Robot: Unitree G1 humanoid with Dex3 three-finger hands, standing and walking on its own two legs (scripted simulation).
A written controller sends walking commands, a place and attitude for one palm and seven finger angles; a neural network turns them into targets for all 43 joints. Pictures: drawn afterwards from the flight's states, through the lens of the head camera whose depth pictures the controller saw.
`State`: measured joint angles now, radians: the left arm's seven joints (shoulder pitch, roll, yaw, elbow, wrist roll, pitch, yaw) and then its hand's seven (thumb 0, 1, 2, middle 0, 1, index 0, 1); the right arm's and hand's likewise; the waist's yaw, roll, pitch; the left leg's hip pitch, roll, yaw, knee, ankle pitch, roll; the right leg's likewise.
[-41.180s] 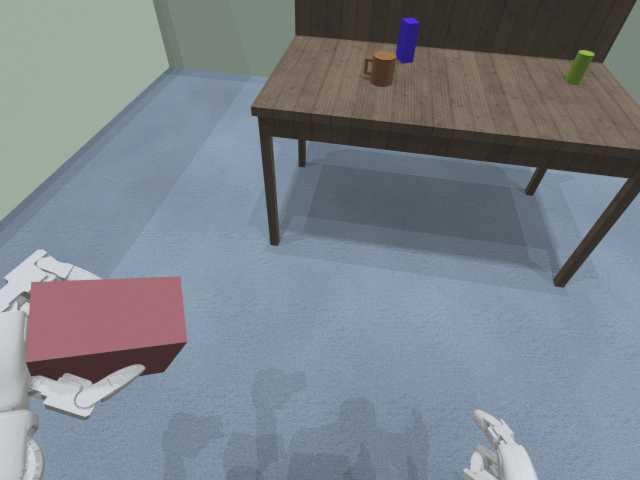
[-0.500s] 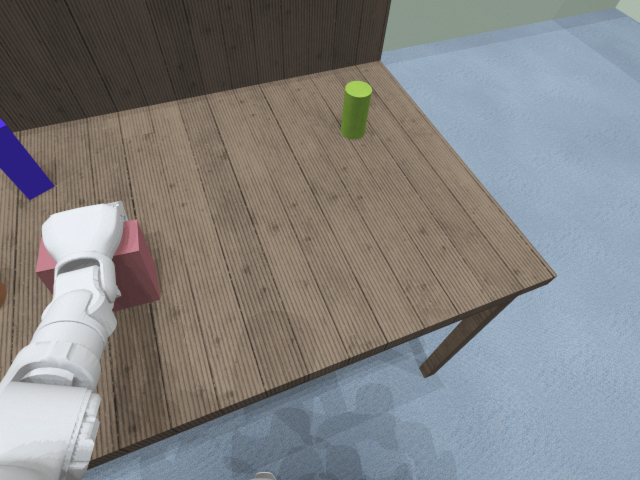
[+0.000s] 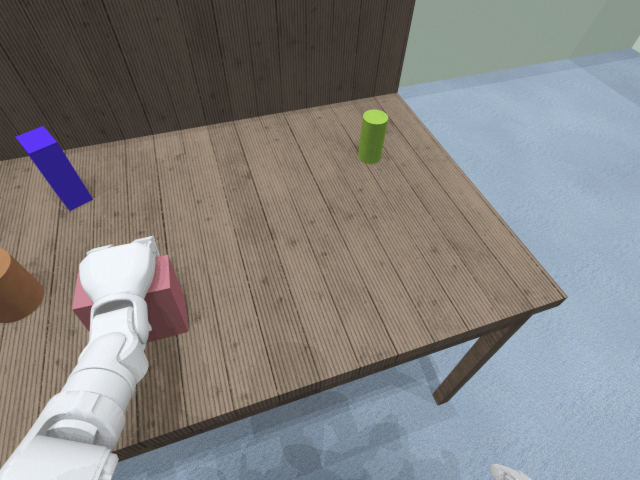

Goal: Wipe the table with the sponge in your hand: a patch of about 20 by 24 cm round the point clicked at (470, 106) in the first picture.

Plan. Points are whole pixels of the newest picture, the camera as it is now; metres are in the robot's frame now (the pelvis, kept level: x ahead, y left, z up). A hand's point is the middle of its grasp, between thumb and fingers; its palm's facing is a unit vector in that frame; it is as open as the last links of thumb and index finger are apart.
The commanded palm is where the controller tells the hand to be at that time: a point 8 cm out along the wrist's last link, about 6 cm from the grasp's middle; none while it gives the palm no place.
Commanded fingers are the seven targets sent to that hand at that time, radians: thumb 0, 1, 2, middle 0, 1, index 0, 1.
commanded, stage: wipe back along the first lane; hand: left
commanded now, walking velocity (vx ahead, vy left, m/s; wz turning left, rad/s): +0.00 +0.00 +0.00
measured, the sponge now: (140, 311) +0.35 +0.30 -0.06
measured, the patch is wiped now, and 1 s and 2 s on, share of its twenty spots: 1.00 1.00 1.00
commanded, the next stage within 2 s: lift the sponge slowly off the table in 0.86 s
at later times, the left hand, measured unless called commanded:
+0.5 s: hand (135, 323) +0.31 +0.27 -0.01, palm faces -0.07 -0.03 -1.00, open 10.4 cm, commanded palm +0.27 +0.25 +0.02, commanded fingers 0.00 0.10 1.30 -1.20 -1.60 -1.20 -1.60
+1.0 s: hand (145, 358) +0.26 +0.24 -0.01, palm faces -0.06 -0.04 -1.00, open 10.4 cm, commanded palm +0.23 +0.23 +0.02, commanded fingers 0.00 0.10 1.30 -1.20 -1.60 -1.20 -1.60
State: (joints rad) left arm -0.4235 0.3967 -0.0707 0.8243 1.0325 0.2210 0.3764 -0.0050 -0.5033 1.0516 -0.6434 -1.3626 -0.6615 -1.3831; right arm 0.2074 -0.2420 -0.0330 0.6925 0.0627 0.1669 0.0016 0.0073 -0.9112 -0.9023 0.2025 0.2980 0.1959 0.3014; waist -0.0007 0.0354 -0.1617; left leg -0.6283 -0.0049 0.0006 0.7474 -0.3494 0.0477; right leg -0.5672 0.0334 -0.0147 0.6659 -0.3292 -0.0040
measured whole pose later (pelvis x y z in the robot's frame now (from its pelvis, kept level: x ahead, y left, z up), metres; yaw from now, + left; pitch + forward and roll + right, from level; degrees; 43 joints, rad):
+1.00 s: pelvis -0.01 -0.02 +0.00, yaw +1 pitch +8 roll -1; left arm -0.07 0.31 -0.15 0.45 1.03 0.32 0.36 -0.01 -0.50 1.05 -0.64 -1.37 -0.65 -1.39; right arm 0.12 -0.24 -0.02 0.64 0.07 0.13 -0.03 0.01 -0.91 -0.90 0.20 0.30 0.20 0.30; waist 0.07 0.05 -0.14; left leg -0.51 0.00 0.00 0.72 -0.34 0.02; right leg -0.48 0.04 -0.02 0.69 -0.35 -0.03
